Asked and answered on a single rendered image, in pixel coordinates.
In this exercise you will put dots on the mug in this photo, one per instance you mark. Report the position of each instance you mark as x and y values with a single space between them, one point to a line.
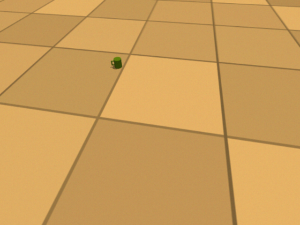
117 62

